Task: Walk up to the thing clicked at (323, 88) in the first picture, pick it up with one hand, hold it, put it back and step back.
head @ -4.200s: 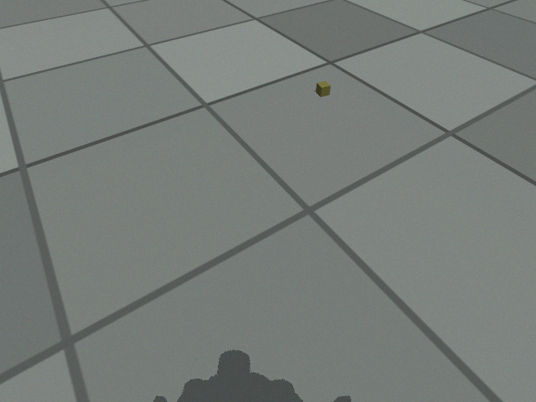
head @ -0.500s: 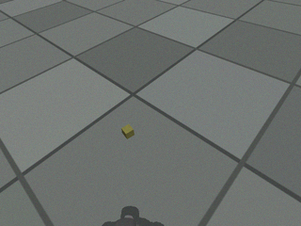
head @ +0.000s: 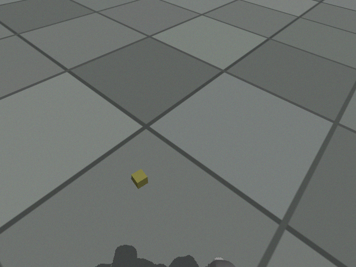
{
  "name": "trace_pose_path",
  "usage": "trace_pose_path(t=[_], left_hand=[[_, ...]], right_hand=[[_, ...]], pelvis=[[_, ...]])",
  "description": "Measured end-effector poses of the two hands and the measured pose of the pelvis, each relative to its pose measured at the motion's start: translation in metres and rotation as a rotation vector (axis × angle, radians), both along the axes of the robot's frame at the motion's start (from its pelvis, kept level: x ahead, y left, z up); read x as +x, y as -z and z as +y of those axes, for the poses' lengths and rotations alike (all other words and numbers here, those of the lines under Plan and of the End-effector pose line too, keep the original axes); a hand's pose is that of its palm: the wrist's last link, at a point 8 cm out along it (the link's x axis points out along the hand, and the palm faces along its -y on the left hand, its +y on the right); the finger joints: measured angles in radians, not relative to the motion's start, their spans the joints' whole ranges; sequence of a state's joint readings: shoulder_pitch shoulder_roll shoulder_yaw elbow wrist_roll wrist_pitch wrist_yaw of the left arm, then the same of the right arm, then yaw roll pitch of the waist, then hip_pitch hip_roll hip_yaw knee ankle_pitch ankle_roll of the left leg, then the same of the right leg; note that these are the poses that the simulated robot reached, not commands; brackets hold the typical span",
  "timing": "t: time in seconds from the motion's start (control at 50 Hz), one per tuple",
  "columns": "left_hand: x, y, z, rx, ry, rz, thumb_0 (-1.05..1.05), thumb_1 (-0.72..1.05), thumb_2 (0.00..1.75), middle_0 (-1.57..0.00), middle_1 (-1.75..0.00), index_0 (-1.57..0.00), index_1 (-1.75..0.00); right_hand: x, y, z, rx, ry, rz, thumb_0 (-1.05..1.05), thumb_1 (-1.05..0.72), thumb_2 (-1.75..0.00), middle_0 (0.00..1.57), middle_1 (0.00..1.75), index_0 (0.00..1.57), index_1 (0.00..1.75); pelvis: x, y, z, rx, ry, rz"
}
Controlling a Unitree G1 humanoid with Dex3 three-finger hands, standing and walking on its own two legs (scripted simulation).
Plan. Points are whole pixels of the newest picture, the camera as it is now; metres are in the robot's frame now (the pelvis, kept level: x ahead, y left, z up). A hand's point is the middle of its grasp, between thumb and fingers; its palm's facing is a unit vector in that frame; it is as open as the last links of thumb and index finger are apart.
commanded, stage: walk up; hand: left
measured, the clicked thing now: (139, 178) +0.77 +0.21 -0.74
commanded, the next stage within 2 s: none
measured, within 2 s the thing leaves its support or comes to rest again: neither
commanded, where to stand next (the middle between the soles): +0.37 -0.02 m, yaw -1 degrees
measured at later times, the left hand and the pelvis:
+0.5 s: hand (80, 249) +0.21 +0.24 -0.13, palm faces -0.02 -0.92 -0.39, open 7.4 cm; pelvis +0.15 -0.03 +0.00, yaw +0 degrees
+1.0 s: hand (87, 199) +0.35 +0.27 -0.16, palm faces -0.08 -0.93 -0.37, open 7.4 cm; pelvis +0.28 +0.00 -0.01, yaw -1 degrees
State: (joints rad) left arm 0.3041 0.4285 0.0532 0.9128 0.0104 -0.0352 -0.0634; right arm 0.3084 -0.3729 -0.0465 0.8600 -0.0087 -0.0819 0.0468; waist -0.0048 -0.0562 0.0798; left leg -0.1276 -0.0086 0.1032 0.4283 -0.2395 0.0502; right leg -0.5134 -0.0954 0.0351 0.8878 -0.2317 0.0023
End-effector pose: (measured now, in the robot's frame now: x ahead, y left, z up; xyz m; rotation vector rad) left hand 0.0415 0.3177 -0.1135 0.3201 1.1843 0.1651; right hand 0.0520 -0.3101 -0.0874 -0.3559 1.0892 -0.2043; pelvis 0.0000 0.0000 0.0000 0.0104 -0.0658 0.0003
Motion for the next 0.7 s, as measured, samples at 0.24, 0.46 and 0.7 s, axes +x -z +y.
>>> trace_pose_path(t=[0.24,0.46,0.7], left_hand=[[0.121,-0.019,-0.035,0.091,0.053,-0.094,0.01,0.9,0.9,-0.2,-0.3,-0.2,-0.3],[0.154,-0.032,-0.039,0.075,0.018,-0.097,0.0,0.9,0.9,-0.21,-0.3,-0.2,-0.3],[0.207,0.023,0.012,0.018,-0.004,0.003,0.01,0.9,0.9,-0.2,-0.3,-0.2,-0.3]], right_hand=[[0.055,0.048,-0.039,0.057,0.048,0.11,0.01,-0.91,-0.9,0.2,0.3,0.21,0.3],[0.148,0.029,-0.038,0.066,-0.008,0.043,0.01,-0.91,-0.9,0.2,0.3,0.21,0.3],[0.217,0.009,-0.008,-0.057,0.001,0.008,0.01,-0.91,-0.9,0.2,0.3,0.21,0.3]], pelvis=[[0.085,0.016,-0.034,0.003,0.012,0.011],[0.141,0.001,-0.033,-0.008,0.01,0.002],[0.216,0.021,0.009,-0.02,0.002,0.011]])
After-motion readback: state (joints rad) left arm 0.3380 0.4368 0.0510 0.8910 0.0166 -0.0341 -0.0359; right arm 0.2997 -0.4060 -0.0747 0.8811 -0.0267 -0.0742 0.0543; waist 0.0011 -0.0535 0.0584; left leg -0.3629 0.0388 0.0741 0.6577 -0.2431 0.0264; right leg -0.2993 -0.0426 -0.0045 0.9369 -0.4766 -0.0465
